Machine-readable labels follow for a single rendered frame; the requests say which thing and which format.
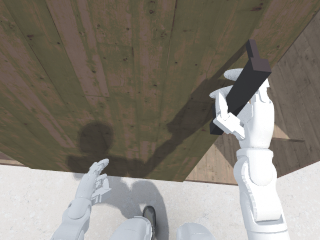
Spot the right robot hand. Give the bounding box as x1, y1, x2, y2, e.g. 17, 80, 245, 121
209, 68, 275, 149

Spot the wardrobe door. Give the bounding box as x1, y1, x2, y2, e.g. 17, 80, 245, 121
0, 0, 320, 183
0, 151, 16, 161

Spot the left robot thigh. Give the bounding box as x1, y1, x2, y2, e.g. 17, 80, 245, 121
109, 218, 151, 240

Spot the left robot forearm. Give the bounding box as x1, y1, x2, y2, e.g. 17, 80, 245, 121
50, 198, 92, 240

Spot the right robot forearm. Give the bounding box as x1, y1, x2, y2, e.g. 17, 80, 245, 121
233, 148, 290, 240

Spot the handle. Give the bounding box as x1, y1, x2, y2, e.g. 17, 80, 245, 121
209, 39, 272, 135

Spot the right robot thigh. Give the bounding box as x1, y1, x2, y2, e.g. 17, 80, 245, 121
176, 222, 216, 240

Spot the left robot hand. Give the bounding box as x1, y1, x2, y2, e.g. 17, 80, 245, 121
74, 158, 111, 206

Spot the robot thigh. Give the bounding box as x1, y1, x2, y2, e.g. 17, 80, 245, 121
109, 218, 151, 240
176, 222, 216, 240

